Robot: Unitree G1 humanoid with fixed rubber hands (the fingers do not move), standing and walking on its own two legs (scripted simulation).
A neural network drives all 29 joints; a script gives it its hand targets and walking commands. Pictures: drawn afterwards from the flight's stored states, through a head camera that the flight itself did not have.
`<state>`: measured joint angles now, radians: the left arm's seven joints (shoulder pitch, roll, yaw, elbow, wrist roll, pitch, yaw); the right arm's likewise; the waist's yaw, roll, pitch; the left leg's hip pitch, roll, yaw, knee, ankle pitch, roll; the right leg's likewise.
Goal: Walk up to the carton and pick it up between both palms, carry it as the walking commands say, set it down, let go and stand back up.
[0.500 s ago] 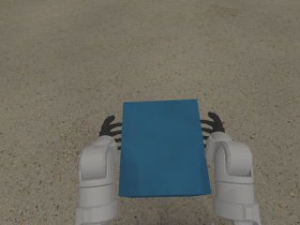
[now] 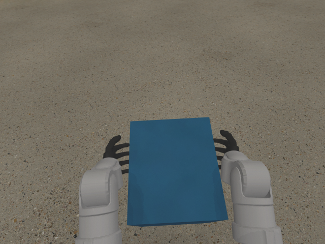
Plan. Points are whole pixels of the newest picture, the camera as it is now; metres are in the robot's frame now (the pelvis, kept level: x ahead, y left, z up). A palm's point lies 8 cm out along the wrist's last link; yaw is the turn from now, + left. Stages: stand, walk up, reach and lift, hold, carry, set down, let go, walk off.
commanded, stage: carry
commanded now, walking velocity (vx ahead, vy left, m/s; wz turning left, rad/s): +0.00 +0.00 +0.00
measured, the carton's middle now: (172, 177) +0.31 +0.01 -0.01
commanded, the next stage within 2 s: none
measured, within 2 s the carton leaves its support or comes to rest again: neither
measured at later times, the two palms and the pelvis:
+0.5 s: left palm (128, 126) +0.44 +0.13 +0.05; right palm (222, 123) +0.45 -0.15 +0.05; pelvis +0.16 -0.02 -0.03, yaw +1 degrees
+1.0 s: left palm (130, 107) +0.55 +0.14 +0.04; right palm (212, 101) +0.56 -0.14 +0.04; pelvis +0.27 -0.01 -0.03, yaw +0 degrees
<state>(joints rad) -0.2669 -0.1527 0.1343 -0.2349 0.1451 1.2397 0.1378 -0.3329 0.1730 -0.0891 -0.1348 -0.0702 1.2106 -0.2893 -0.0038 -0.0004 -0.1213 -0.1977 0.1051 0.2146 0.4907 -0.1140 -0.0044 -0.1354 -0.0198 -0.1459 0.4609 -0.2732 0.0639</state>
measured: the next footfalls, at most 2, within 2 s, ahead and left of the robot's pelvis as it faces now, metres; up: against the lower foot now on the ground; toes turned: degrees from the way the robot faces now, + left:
right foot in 0.02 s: -0.05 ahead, -0.08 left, +0.01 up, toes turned -9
left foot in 0.24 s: +0.14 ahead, +0.09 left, +0.00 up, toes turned +9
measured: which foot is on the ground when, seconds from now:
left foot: down 0.00-0.02, up 0.04-0.22, down 0.24-0.68, up 0.70-0.80, down 0.82-1.00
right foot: up 0.00-0.00, down 0.02-0.26, up 0.28-0.36, down 0.38-0.58, up 0.60-0.66, down 0.68-1.00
